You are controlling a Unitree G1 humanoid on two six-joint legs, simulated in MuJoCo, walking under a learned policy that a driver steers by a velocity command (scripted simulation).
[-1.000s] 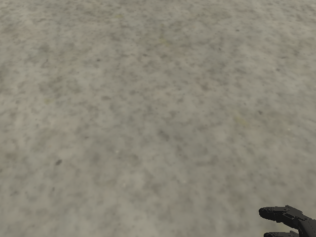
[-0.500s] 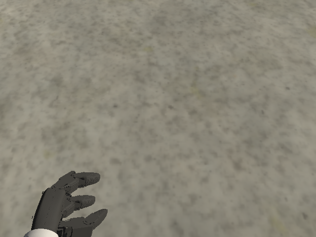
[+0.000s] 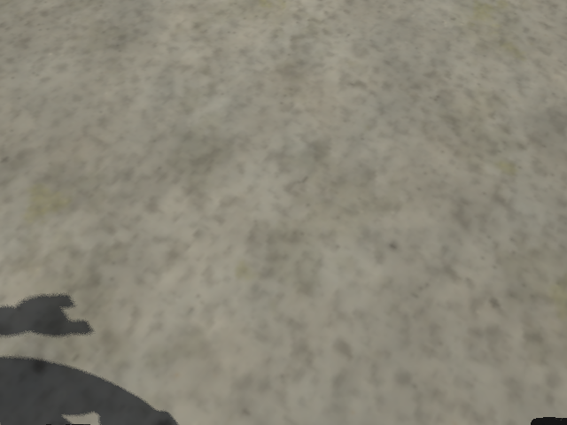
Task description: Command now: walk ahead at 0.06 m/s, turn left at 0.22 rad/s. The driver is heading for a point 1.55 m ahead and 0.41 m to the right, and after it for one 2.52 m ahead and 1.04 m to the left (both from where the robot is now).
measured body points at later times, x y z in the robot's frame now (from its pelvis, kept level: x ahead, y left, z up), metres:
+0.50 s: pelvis +0.07 -0.06 +0.03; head +0.08 -0.10 +0.47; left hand +0.21 +0.21 -0.07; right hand +0.19 -0.38 -0.06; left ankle +0.14 +0.09 -0.67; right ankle +0.04 -0.15 -0.72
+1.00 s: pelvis +0.27 -0.18 +0.00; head +0.31 -0.19 +0.45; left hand +0.61 -0.11 -0.05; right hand +0.07 -0.39 -0.12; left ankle +0.18 +0.04 -0.70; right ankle +0.28 -0.31 -0.73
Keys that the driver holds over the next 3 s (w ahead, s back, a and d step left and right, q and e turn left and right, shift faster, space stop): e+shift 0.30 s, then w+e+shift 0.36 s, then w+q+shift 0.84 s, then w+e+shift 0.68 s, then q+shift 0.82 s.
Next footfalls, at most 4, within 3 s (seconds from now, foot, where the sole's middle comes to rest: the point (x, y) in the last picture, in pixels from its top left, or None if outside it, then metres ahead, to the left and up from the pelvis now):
0.24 right None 0.08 -0.15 -0.76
0.64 left None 0.21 0.03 -0.76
0.98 right None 0.31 -0.33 -0.76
1.42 left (384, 276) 0.78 -0.26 -0.76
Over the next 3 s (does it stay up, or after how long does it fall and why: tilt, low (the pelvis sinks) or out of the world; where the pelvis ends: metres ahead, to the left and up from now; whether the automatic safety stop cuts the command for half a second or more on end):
stays up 1.74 -0.37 0.01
